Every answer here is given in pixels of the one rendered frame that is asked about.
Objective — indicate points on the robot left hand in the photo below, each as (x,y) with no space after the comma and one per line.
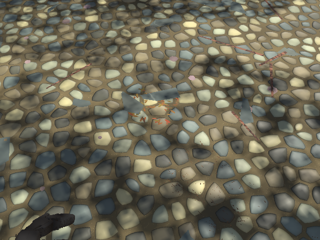
(45,224)

